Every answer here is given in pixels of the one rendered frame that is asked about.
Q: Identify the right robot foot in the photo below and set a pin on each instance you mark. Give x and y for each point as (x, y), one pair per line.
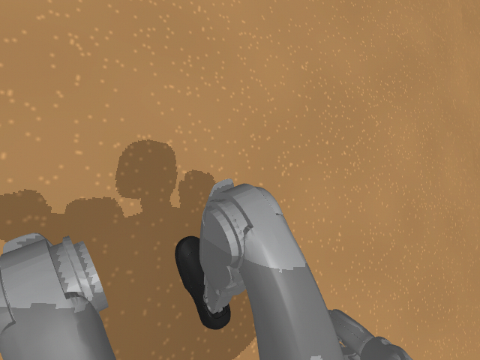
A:
(187, 257)

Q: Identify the right robot arm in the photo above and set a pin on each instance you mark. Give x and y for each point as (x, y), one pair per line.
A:
(379, 348)

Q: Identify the right robot hand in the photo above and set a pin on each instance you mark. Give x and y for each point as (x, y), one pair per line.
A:
(350, 333)

